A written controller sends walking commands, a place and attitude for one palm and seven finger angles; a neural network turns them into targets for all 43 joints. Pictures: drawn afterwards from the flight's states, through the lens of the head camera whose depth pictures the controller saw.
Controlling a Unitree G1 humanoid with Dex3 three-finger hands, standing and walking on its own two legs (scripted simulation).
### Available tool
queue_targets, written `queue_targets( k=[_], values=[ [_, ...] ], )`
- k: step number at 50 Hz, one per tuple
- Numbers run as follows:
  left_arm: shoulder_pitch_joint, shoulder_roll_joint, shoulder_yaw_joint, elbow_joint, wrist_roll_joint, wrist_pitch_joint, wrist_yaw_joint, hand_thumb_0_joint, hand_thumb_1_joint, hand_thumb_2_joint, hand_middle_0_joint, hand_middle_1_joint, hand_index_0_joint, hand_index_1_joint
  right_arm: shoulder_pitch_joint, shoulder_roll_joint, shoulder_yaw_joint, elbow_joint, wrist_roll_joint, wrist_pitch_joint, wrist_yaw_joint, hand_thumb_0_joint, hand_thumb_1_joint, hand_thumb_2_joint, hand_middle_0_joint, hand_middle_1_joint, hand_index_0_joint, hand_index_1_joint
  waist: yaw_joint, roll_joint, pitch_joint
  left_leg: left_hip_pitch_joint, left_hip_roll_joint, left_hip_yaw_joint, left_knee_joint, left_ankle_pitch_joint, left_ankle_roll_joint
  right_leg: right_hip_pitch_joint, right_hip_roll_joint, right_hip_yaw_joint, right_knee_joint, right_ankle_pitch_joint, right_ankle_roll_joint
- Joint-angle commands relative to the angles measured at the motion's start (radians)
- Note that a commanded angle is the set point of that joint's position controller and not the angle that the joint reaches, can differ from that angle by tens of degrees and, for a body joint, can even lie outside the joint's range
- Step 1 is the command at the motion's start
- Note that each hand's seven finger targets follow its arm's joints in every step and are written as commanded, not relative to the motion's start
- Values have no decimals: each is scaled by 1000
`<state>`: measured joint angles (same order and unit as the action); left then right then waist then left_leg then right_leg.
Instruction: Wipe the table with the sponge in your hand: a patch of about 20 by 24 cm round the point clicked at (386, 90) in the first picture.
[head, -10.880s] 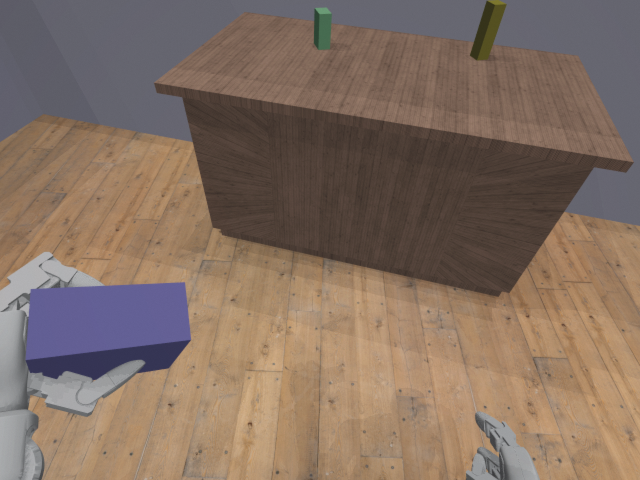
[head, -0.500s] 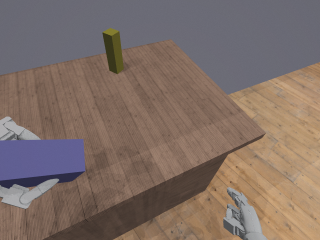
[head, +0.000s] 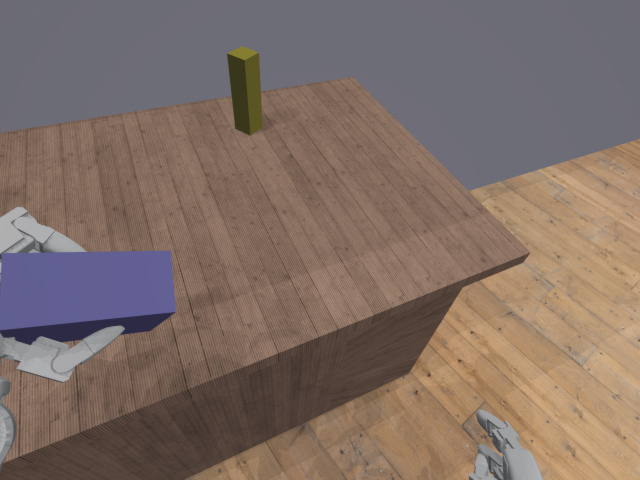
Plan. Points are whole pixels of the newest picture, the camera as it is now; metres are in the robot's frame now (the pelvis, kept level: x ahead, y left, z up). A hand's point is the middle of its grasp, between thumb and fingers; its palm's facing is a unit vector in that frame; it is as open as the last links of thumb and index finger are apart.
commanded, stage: come to a stop and stand still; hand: left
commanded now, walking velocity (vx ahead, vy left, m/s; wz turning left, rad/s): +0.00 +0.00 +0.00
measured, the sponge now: (114, 297) +0.24 +0.23 +0.15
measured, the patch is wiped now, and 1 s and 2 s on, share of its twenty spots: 0.00 0.00 0.00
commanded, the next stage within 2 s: look again from close up in 0.84 s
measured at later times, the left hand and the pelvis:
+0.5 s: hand (69, 262) +0.25 +0.27 +0.18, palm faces +0.38 -0.84 -0.39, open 9.7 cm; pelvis +0.04 +0.02 +0.01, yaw +0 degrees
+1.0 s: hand (86, 270) +0.26 +0.26 +0.17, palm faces +0.36 -0.84 -0.41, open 9.7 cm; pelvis +0.04 +0.01 +0.01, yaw +0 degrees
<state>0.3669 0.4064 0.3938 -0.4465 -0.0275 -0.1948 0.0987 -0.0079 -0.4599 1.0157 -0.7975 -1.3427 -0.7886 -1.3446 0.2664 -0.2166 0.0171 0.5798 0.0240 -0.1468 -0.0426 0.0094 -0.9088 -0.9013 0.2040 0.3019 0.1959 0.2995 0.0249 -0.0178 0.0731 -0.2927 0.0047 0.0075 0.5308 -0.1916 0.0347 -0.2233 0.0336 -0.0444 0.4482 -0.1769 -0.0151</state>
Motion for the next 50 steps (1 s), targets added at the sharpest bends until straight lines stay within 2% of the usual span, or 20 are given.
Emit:
queue_targets(
  k=[1, 2, 5, 9, 11, 12, 14, 16, 18, 23, 26, 27, 31, 32, 36, 37, 39, 41, 42, 50],
  values=[
    [-15, 93, 40, -131, -7, -90, 6, 0, 100, 1300, -1200, -1600, -1200, -1600, -123, -106, -33, -148, -2, -92, 10, 0, -900, -900, 200, 300, 200, 300, 6, 78, -124, 22, 70, -94, -190, -273, 4, 17, -75, 88, -129, -175, -8],
    [-17, 60, 0, -114, -8, -87, 0, 0, 100, 1300, -1200, -1600, -1200, -1600, -105, -115, -34, -142, -4, -86, 13, 0, -900, -900, 200, 300, 200, 300, 2, 58, -114, 16, 73, -102, -195, -293, 1, -2, -70, 80, -131, -191, -4],
    [-42, 83, 7, -80, -1, -80, -2, 0, 100, 1300, -1200, -1600, -1200, -1600, -109, -120, -35, -142, -1, -79, 14, 0, -900, -900, 200, 300, 200, 300, 2, 15, -78, -13, 86, -131, -244, -337, -5, -23, -62, 77, -123, -216, 3],
    [-120, 108, 25, -92, 10, -83, 0, 0, 100, 1300, -1200, -1600, -1200, -1600, -126, -111, -27, -148, -4, -68, 8, 0, -900, -900, 200, 300, 200, 300, 2, 25, -76, -42, 105, -157, -293, -347, 4, 26, -55, 68, -92, -137, 12],
    [-174, 159, 61, -176, 19, -92, 5, 0, 100, 1300, -1200, -1600, -1200, -1600, -157, -104, -23, -151, -4, -72, 6, 0, -900, -900, 200, 300, 200, 300, 2, 89, -104, -11, 107, -154, -302, -317, 3, 45, -57, 75, -78, -107, 9],
    [-185, 122, 27, -184, 19, -101, 0, 0, 100, 1300, -1200, -1600, -1200, -1600, -146, -102, -19, -153, -11, -73, 6, 0, -900, -900, 200, 300, 200, 300, 1, 105, -113, -27, 113, -169, -315, -338, 7, 68, -55, 65, -65, -88, 9],
    [-185, 137, 38, -239, 20, -107, 3, 0, 100, 1300, -1200, -1600, -1200, -1600, -142, -98, -21, -164, -13, -84, 8, 0, -900, -900, 200, 300, 200, 300, 5, 143, -128, -33, 118, -175, -318, -318, 9, 110, -58, 64, -48, -50, 5],
    [-161, 168, 71, -284, 23, -109, 8, 0, 100, 1300, -1200, -1600, -1200, -1600, -154, -92, -19, -162, -12, -94, 12, 0, -900, -900, 200, 300, 200, 300, 7, 162, -166, 22, 112, -159, -288, -212, -1, 118, -64, 62, -51, -10, -2],
    [-137, 138, 45, -293, 15, -114, 5, 0, 100, 1300, -1200, -1600, -1200, -1600, -134, -92, -24, -161, -17, -95, 14, 0, -900, -900, 200, 300, 200, 300, 4, 163, -182, 59, 107, -146, -253, -92, -11, 114, -71, 58, -62, 28, -8],
    [-28, 117, 53, -193, -1, -93, -3, 0, 100, 1300, -1200, -1600, -1200, -1600, -118, -97, -32, -151, -17, -67, 19, 0, -900, -900, 200, 300, 200, 300, -2, 89, -206, 146, 99, -112, -180, 195, -48, 85, -90, 57, -82, 143, -14],
    [11, 115, 61, -152, -7, -76, -5, 0, 100, 1300, -1200, -1600, -1200, -1600, -135, -100, -32, -151, -8, -47, 16, 0, -900, -900, 200, 300, 200, 300, -4, 60, -207, 168, 97, -100, -161, 274, -51, 72, -97, 59, -84, 183, -11],
    [11, 90, 34, -128, -14, -75, -12, 0, 100, 1300, -1200, -1600, -1200, -1600, -127, -102, -28, -150, -14, -36, 15, 0, -900, -900, 200, 300, 200, 300, -3, 50, -196, 152, 97, -99, -162, 264, -43, 68, -96, 52, -98, 181, -6],
    [-19, 148, 72, -209, -13, -68, -3, 0, 100, 1300, -1200, -1600, -1200, -1600, -157, -101, -31, -165, -5, -26, 5, 0, -900, -900, 200, 300, 200, 300, -3, 50, -218, 164, 91, -95, -153, 248, -31, 90, -109, 73, -95, 208, -10],
    [-16, 110, 38, -207, -19, -72, -8, 0, 100, 1300, -1200, -1600, -1200, -1600, -147, -102, -28, -164, -13, -22, 5, 0, -900, -900, 200, 300, 200, 300, -3, 38, -230, 159, 91, -96, -152, 242, -24, 96, -108, 64, -99, 206, -10],
    [-44, 165, 75, -294, -14, -71, 7, 0, 100, 1300, -1200, -1600, -1200, -1600, -169, -104, -32, -172, -5, -26, -3, 0, -900, -900, 200, 300, 200, 300, -3, 119, -227, 156, 82, -97, -152, 222, -24, 106, -115, 82, -91, 202, -16],
    [-28, 134, 49, -284, -18, -77, 4, 0, 100, 1300, -1200, -1600, -1200, -1600, -156, -105, -29, -169, -14, -23, -3, 0, -900, -900, 200, 300, 200, 300, 0, 119, -228, 148, 85, -99, -152, 219, -16, 109, -112, 71, -96, 201, -17],
    [-18, 147, 64, -283, -19, -74, 8, 0, 100, 1300, -1200, -1600, -1200, -1600, -147, -104, -35, -172, -9, -26, -4, 0, -900, -900, 200, 300, 200, 300, -1, 134, -225, 145, 87, -102, -149, 236, -20, 117, -116, 76, -93, 206, -18],
    [14, 167, 91, -260, -20, -67, 13, 0, 100, 1300, -1200, -1600, -1200, -1600, -154, -104, -35, -168, -4, -25, -6, 0, -900, -900, 200, 300, 200, 300, -2, 109, -225, 159, 84, -103, -149, 225, -23, 101, -116, 83, -100, 198, -19],
    [26, 127, 60, -226, -25, -69, 7, 0, 100, 1300, -1200, -1600, -1200, -1600, -140, -105, -31, -163, -11, -18, -6, 0, -900, -900, 200, 300, 200, 300, -3, 85, -220, 148, 87, -102, -151, 215, -19, 98, -114, 71, -108, 191, -17],
    [2, 115, 38, -155, -26, -49, 1, 0, 100, 1300, -1200, -1600, -1200, -1600, -145, -110, -38, -163, -4, -6, -10, 0, -900, -900, 200, 300, 200, 300, -9, 34, -167, 115, 89, -109, -177, 70, -10, 53, -121, 94, -146, 103, -14]
  ],
)
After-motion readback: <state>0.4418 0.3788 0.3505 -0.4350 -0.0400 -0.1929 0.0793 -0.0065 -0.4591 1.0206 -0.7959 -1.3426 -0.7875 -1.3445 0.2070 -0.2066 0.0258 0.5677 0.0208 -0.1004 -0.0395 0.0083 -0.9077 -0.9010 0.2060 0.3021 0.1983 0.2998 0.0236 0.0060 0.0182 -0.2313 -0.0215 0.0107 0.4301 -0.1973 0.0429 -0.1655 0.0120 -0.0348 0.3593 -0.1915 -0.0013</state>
